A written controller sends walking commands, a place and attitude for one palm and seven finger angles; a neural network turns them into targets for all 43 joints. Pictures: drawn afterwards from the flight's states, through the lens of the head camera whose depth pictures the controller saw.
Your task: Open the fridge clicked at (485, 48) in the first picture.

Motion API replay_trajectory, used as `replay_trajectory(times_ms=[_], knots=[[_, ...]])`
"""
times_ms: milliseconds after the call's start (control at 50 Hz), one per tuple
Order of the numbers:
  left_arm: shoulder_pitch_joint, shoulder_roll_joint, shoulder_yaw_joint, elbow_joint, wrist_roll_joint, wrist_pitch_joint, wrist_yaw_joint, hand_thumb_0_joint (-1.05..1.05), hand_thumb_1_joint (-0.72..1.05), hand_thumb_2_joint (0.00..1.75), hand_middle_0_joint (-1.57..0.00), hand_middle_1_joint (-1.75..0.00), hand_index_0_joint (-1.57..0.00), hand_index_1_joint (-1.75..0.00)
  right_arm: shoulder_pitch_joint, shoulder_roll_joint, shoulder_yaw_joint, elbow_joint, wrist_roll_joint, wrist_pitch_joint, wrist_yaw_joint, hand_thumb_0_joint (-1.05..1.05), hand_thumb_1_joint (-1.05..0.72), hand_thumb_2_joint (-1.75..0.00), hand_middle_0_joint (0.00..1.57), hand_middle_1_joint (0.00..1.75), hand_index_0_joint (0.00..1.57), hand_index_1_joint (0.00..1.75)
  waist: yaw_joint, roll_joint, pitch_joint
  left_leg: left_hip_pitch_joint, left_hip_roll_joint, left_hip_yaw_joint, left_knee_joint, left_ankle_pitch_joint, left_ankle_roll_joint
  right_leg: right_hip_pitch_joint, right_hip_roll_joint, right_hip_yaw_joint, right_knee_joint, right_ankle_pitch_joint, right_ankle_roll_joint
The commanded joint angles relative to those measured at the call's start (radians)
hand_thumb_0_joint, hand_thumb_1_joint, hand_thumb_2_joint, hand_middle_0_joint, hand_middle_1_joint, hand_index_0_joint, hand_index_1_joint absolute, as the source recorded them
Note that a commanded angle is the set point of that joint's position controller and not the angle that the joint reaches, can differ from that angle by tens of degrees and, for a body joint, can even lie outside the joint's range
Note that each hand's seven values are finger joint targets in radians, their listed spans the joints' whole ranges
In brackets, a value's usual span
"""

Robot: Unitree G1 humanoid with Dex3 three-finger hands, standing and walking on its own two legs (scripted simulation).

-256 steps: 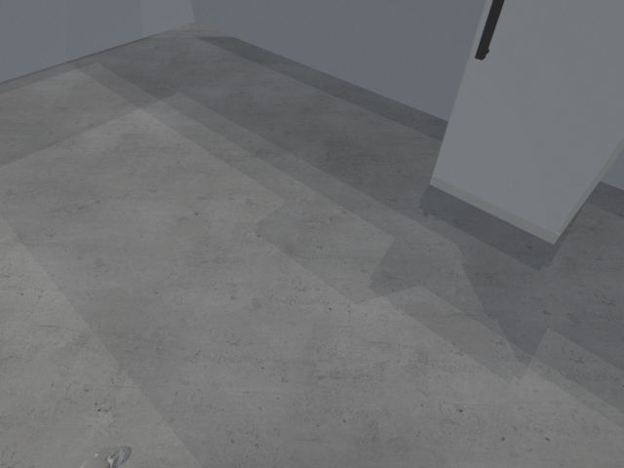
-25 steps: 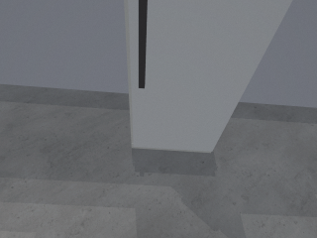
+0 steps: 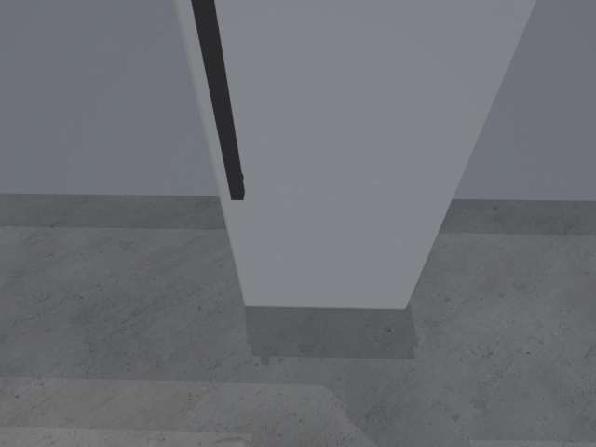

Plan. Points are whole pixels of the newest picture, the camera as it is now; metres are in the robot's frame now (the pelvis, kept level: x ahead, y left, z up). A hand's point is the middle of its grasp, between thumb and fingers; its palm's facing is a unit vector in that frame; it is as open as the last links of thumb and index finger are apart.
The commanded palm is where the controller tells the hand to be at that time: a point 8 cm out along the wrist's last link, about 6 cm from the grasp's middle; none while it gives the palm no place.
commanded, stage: take the last steps up to it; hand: left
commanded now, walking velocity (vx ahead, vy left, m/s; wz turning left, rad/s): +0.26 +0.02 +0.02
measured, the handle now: (224, 102) +0.67 +0.17 +0.13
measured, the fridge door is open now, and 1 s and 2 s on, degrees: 0 0 0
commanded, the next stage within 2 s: come to a stop and stand still in 0.32 s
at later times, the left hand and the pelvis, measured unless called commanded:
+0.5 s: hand (174, 425) +0.19 +0.22 -0.17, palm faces +0.02 -0.98 -0.21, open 7.3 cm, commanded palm none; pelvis +0.15 +0.03 +0.00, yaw -1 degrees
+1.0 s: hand (158, 420) +0.20 +0.25 -0.19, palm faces +0.08 -0.98 -0.20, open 7.3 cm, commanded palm none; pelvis +0.14 +0.06 -0.02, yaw +1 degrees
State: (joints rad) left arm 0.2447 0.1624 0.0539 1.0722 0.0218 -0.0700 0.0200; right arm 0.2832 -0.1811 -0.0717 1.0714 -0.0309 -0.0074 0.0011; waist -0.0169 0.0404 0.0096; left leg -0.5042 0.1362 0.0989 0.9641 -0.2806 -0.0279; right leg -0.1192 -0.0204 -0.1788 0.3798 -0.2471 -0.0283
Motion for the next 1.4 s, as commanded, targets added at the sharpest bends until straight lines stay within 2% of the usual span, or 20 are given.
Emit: replay_trajectory(times_ms=[0, 80, 140, 180, 260, 320, 440, 500, 540, 560, 620, 700, 880, 900, 940, 960, 1040, 1220, 1300, 1380], knots=[[0.074, 0.119, 0.009, -0.009, 0.004, -0.014, -0.003, 0.00, 0.90, 0.90, -0.20, -0.30, -0.20, -0.30, -0.026, -0.006, 0.007, -0.073, 0.006, -0.013, 0.026, 0.00, -0.90, -0.90, 0.20, 0.30, 0.20, 0.30, 0.011, -0.164, 0.113, -0.024, 0.014, -0.005, -0.160, 0.065, -0.008, -0.071, -0.265, 0.174, -0.214, 0.091, -0.119], [0.094, 0.154, 0.015, 0.006, 0.007, -0.008, -0.004, 0.00, 0.90, 0.90, -0.20, -0.30, -0.20, -0.30, -0.088, -0.028, 0.010, -0.105, 0.009, -0.029, 0.030, 0.00, -0.90, -0.90, 0.20, 0.30, 0.20, 0.30, 0.021, -0.156, 0.100, 0.082, -0.018, 0.016, -0.305, 0.054, 0.012, -0.045, -0.276, 0.187, -0.152, 0.112, -0.110], [0.097, 0.145, 0.014, 0.013, -0.002, 0.006, -0.008, 0.00, 0.90, 0.90, -0.20, -0.30, -0.20, -0.30, 0.036, -0.075, 0.004, -0.061, 0.003, -0.043, 0.019, 0.00, -0.90, -0.90, 0.20, 0.30, 0.20, 0.30, -0.042, -0.057, 0.044, 0.370, -0.068, 0.050, -0.461, 0.113, 0.021, -0.129, -0.193, 0.113, 0.065, 0.144, -0.062], [0.132, 0.057, -0.003, -0.017, -0.013, 0.010, -0.019, 0.00, 0.90, 0.90, -0.20, -0.30, -0.20, -0.30, 0.228, -0.248, -0.035, -0.023, -0.008, -0.051, -0.002, 0.00, -0.90, -0.90, 0.20, 0.30, 0.20, 0.30, -0.096, 0.341, -0.092, 0.644, 0.277, -0.399, -0.646, 0.175, 0.157, -0.405, -0.002, -0.010, 0.573, -0.292, 0.028], [0.043, 0.071, 0.003, -0.022, -0.002, 0.016, -0.026, 0.00, 0.90, 0.90, -0.20, -0.30, -0.20, -0.30, 0.064, -0.130, 0.008, -0.054, 0.008, -0.054, -0.023, 0.00, -0.90, -0.90, 0.20, 0.30, 0.20, 0.30, -0.035, 0.050, 0.005, 0.428, 0.247, -0.277, -0.706, 0.280, 0.195, -0.459, -0.102, 0.158, 0.802, -0.190, 0.018], [0.104, 0.022, -0.002, -0.004, 0.001, 0.039, -0.024, 0.00, 0.90, 0.90, -0.20, -0.30, -0.20, -0.30, 0.017, -0.102, 0.020, -0.050, 0.010, -0.062, -0.027, 0.00, -0.90, -0.90, 0.20, 0.30, 0.20, 0.30, 0.014, 0.067, -0.019, 0.358, 0.175, -0.119, -0.716, 0.370, 0.168, -0.347, -0.096, 0.133, 0.673, -0.132, 0.037], [0.047, -0.005, -0.012, -0.029, 0.002, 0.059, -0.013, 0.00, 0.90, 0.90, -0.20, -0.30, -0.20, -0.30, 0.001, -0.093, 0.016, -0.033, 0.005, -0.042, -0.030, 0.00, -0.90, -0.90, 0.20, 0.30, 0.20, 0.30, 0.019, 0.072, 0.035, 0.282, 0.153, -0.076, -0.693, 0.358, 0.181, -0.227, -0.073, 0.098, 0.343, -0.062, 0.051], [0.121, 0.033, -0.010, 0.003, 0.001, 0.050, 0.001, 0.00, 0.90, 0.90, -0.20, -0.30, -0.20, -0.30, -0.017, -0.077, 0.023, -0.015, 0.015, -0.032, -0.033, 0.00, -0.90, -0.90, 0.20, 0.30, 0.20, 0.30, 0.066, 0.000, -0.008, 0.270, 0.071, -0.009, -0.545, 0.356, 0.088, -0.038, -0.064, 0.099, 0.050, 0.211, 0.059], [0.093, 0.144, -0.007, -0.003, 0.002, 0.039, 0.014, 0.00, 0.90, 0.90, -0.20, -0.30, -0.20, -0.30, 0.034, -0.016, 0.033, -0.008, 0.031, -0.017, -0.024, 0.00, -0.90, -0.90, 0.20, 0.30, 0.20, 0.30, 0.028, -0.175, -0.034, 0.193, -0.032, 0.022, -0.484, -0.035, 0.011, 0.016, -0.258, 0.317, 0.014, 0.514, -0.019], [0.057, 0.174, -0.003, -0.019, -0.002, 0.044, 0.014, 0.00, 0.90, 0.90, -0.20, -0.30, -0.20, -0.30, 0.072, -0.013, 0.031, 0.001, 0.031, -0.004, -0.022, 0.00, -0.90, -0.90, 0.20, 0.30, 0.20, 0.30, 0.009, -0.159, -0.004, 0.222, -0.052, 0.015, -0.477, -0.087, 0.003, -0.039, -0.312, 0.306, 0.012, 0.590, -0.065], [0.025, 0.173, 0.005, -0.029, -0.006, 0.051, 0.024, 0.00, 0.90, 0.90, -0.20, -0.30, -0.20, -0.30, 0.079, -0.025, 0.021, 0.018, 0.024, 0.030, -0.030, 0.00, -0.90, -0.90, 0.20, 0.30, 0.20, 0.30, 0.027, -0.272, -0.034, 0.224, -0.064, 0.004, -0.284, -0.211, -0.010, -0.038, -0.324, 0.318, -0.014, 0.695, -0.123], [0.004, 0.179, 0.027, -0.051, 0.005, 0.066, 0.038, 0.00, 0.90, 0.90, -0.20, -0.30, -0.20, -0.30, 0.042, -0.030, 0.008, -0.008, 0.027, 0.044, -0.034, 0.00, -0.90, -0.90, 0.20, 0.30, 0.20, 0.30, 0.054, -0.199, -0.073, 0.102, -0.090, -0.070, -0.039, -0.277, -0.015, 0.064, -0.358, 0.305, 0.032, 0.872, -0.181], [-0.114, 0.183, 0.043, -0.111, 0.011, 0.092, 0.030, 0.00, 0.90, 0.90, -0.20, -0.30, -0.20, -0.30, 0.093, -0.020, 0.003, -0.044, 0.023, 0.039, -0.021, 0.00, -0.90, -0.90, 0.20, 0.30, 0.20, 0.30, -0.006, -0.236, -0.094, 0.316, -0.109, -0.022, -0.400, -0.017, -0.019, -0.135, -0.268, 0.236, 0.029, 0.271, -0.085], [-0.124, 0.168, 0.039, -0.118, 0.005, 0.098, 0.026, 0.00, 0.90, 0.90, -0.20, -0.30, -0.20, -0.30, 0.125, -0.035, 0.004, -0.036, 0.021, 0.032, -0.018, 0.00, -0.90, -0.90, 0.20, 0.30, 0.20, 0.30, -0.022, -0.193, -0.089, 0.392, -0.101, -0.026, -0.510, 0.062, -0.013, -0.202, -0.228, 0.210, 0.070, 0.129, -0.043], [-0.108, 0.069, 0.022, -0.143, -0.011, 0.117, 0.015, 0.00, 0.90, 0.90, -0.20, -0.30, -0.20, -0.30, 0.049, -0.161, -0.015, -0.084, 0.003, 0.022, -0.021, 0.00, -0.90, -0.90, 0.20, 0.30, 0.20, 0.30, -0.009, 0.242, 0.022, 0.236, 0.181, -0.373, -0.773, -0.026, 0.084, -0.349, -0.033, 0.087, 0.330, -0.225, 0.061], [-0.120, 0.080, 0.025, -0.146, -0.002, 0.122, 0.015, 0.00, 0.90, 0.90, -0.20, -0.30, -0.20, -0.30, -0.033, -0.168, -0.011, -0.121, 0.000, 0.025, -0.024, 0.00, -0.90, -0.90, 0.20, 0.30, 0.20, 0.30, 0.002, 0.209, 0.059, 0.087, 0.221, -0.391, -0.820, -0.083, 0.145, -0.279, -0.034, 0.170, 0.454, -0.235, 0.048], [-0.017, 0.095, 0.029, -0.073, 0.007, 0.127, 0.005, 0.00, 0.90, 0.90, -0.20, -0.30, -0.20, -0.30, -0.124, -0.123, 0.012, -0.124, 0.004, 0.013, -0.041, 0.00, -0.90, -0.90, 0.20, 0.30, 0.20, 0.30, 0.050, 0.115, 0.076, 0.161, 0.093, -0.216, -0.766, -0.001, 0.135, -0.320, -0.015, 0.223, 0.651, -0.131, 0.049], [0.032, 0.064, -0.016, -0.027, -0.011, 0.089, 0.016, 0.00, 0.90, 0.90, -0.20, -0.30, -0.20, -0.30, 0.022, -0.122, 0.010, -0.026, 0.020, -0.004, -0.043, 0.00, -0.90, -0.90, 0.20, 0.30, 0.20, 0.30, 0.003, 0.078, -0.087, 0.539, 0.099, -0.216, -0.629, 0.580, 0.170, -0.165, -0.026, 0.151, 0.110, -0.115, 0.061], [0.077, 0.105, -0.027, 0.025, -0.009, 0.066, 0.028, 0.00, 0.90, 0.90, -0.20, -0.30, -0.20, -0.30, -0.007, -0.054, 0.032, -0.012, 0.037, -0.008, -0.033, 0.00, -0.90, -0.90, 0.20, 0.30, 0.20, 0.30, 0.005, -0.069, -0.022, 0.344, -0.016, -0.128, -0.603, 0.258, 0.052, -0.015, -0.149, 0.264, -0.056, 0.225, 0.004], [0.052, 0.073, -0.040, 0.031, -0.012, 0.060, 0.025, 0.00, 0.90, 0.90, -0.20, -0.30, -0.20, -0.30, 0.021, -0.062, 0.040, 0.026, 0.024, 0.000, -0.029, 0.00, -0.90, -0.90, 0.20, 0.30, 0.20, 0.30, -0.008, -0.187, 0.054, 0.394, -0.025, -0.116, -0.640, 0.165, 0.048, -0.133, -0.119, 0.249, -0.077, 0.064, -0.002]])
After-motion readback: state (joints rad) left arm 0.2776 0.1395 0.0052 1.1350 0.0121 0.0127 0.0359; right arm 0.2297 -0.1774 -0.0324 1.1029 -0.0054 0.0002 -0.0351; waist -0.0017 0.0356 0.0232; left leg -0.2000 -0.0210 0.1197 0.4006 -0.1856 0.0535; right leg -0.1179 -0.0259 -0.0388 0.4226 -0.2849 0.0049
